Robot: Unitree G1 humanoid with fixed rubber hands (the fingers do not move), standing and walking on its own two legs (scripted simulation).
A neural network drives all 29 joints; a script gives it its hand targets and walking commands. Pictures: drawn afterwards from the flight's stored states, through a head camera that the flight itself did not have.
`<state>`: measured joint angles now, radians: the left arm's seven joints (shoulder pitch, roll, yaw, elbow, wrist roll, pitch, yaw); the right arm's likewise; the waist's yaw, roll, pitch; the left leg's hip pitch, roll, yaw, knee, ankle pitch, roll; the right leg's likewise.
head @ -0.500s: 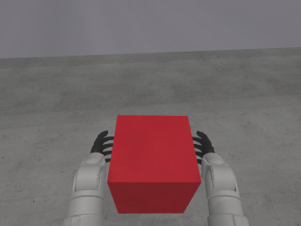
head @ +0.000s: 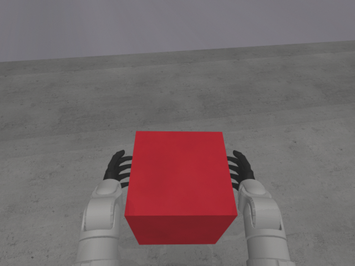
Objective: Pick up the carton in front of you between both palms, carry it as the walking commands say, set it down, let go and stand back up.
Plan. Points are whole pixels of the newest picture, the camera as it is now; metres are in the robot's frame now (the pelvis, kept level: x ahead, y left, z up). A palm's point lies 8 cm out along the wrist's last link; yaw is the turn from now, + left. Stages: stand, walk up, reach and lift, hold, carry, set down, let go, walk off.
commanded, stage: carry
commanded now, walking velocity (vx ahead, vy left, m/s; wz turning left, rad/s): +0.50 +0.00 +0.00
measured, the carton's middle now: (178, 191) +0.31 -0.01 -0.05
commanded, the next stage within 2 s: none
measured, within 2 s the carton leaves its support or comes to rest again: neither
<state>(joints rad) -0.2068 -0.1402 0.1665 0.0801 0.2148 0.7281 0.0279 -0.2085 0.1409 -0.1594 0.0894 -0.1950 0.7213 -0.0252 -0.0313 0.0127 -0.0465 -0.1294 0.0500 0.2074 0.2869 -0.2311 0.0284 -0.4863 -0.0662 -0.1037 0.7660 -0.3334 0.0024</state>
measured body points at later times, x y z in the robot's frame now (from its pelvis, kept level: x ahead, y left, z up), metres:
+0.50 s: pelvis +0.23 -0.04 -0.01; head +0.26 -0.05 +0.44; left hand +0.54 +0.12 +0.02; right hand +0.54 -0.18 +0.01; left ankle +0.30 +0.07 -0.75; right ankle +0.22 -0.13 -0.75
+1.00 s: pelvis +0.32 -0.03 -0.01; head +0.33 -0.04 +0.44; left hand +0.63 +0.12 +0.02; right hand +0.63 -0.18 +0.02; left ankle +0.30 +0.07 -0.74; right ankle +0.22 -0.13 -0.74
